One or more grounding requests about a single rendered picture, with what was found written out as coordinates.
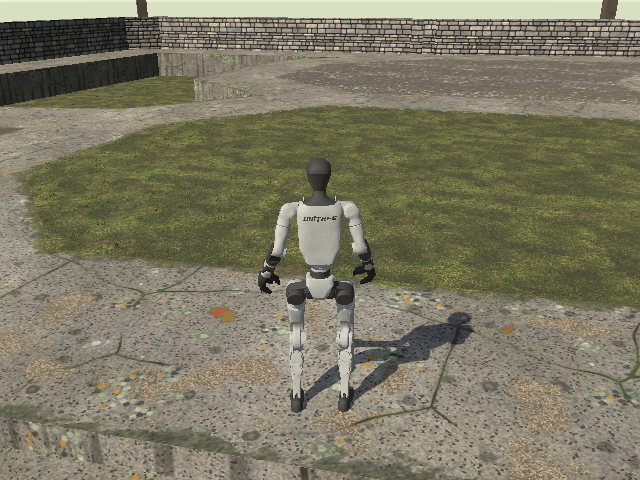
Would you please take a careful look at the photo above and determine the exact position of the robot right hand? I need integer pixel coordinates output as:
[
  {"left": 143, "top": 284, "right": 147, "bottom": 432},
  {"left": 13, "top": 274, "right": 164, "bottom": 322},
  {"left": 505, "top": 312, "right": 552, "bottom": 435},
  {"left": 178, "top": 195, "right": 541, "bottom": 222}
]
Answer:
[{"left": 353, "top": 266, "right": 376, "bottom": 284}]

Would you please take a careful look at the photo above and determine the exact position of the robot right forearm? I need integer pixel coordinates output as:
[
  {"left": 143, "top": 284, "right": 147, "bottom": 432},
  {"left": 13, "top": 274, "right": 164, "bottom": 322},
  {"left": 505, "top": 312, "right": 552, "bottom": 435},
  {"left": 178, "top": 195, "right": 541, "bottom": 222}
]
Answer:
[{"left": 358, "top": 239, "right": 374, "bottom": 270}]

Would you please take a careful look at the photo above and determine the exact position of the robot left foot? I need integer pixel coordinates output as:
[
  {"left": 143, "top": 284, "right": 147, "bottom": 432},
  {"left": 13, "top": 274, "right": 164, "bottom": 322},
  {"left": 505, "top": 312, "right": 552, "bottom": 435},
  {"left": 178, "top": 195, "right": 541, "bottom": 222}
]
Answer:
[{"left": 290, "top": 388, "right": 304, "bottom": 413}]

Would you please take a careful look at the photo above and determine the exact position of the robot left hand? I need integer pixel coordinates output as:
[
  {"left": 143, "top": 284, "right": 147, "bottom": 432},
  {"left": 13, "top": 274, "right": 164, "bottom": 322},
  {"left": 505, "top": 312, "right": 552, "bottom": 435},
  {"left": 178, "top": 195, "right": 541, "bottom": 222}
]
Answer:
[{"left": 258, "top": 271, "right": 280, "bottom": 294}]

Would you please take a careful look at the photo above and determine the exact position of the robot left thigh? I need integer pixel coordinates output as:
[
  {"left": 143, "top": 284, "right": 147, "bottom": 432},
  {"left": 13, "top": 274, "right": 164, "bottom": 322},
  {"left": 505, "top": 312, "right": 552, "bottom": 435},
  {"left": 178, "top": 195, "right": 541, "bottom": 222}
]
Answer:
[{"left": 286, "top": 279, "right": 306, "bottom": 349}]

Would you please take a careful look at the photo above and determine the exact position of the left robot upper arm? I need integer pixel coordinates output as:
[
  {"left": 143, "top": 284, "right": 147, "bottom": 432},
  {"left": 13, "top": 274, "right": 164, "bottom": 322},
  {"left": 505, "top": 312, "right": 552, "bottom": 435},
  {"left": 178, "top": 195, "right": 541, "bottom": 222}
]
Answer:
[{"left": 271, "top": 202, "right": 299, "bottom": 258}]

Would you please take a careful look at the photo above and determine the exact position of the right robot upper arm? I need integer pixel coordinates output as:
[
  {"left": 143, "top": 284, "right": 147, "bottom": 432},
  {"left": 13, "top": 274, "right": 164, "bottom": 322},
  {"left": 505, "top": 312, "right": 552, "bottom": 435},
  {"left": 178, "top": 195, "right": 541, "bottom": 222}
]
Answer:
[{"left": 340, "top": 201, "right": 368, "bottom": 255}]

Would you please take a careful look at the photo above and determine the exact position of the robot left forearm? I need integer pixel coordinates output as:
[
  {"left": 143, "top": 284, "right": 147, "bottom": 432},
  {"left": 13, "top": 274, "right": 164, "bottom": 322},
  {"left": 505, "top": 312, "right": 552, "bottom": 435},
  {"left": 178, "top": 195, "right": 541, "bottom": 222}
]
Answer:
[{"left": 261, "top": 242, "right": 281, "bottom": 278}]

